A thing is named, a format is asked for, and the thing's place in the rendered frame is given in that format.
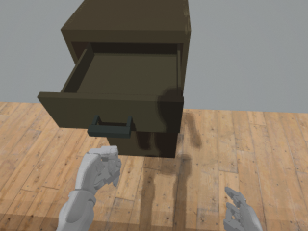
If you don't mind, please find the cabinet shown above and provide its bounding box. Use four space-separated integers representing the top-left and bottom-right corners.
61 0 192 159

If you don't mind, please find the robot right hand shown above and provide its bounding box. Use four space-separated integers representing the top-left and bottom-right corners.
223 187 263 231

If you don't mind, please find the robot left hand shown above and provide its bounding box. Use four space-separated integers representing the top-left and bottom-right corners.
74 145 122 195

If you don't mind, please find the drawer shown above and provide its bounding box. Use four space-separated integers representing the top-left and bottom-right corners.
37 41 184 134

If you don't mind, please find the handle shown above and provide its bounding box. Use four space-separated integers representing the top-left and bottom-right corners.
87 115 132 139

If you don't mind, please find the robot left forearm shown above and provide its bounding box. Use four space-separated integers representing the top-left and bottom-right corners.
56 189 96 231

